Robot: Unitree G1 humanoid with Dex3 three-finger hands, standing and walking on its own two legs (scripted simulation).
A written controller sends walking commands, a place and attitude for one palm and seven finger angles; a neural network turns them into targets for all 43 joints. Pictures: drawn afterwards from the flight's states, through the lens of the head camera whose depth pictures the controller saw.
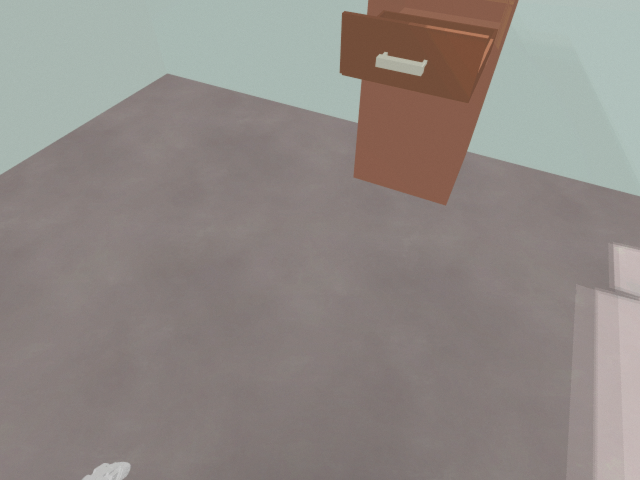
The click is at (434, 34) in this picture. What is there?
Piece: drawer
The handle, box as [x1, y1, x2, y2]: [375, 52, 427, 75]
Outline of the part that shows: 375,66 420,75 423,71 423,67 427,60 417,62 388,56 387,52 384,52 376,57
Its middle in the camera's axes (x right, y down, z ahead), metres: +0.24 -0.52 +1.13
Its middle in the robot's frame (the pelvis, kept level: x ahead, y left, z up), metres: +1.20 -0.18 -0.02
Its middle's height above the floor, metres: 0.75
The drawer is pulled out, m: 0.29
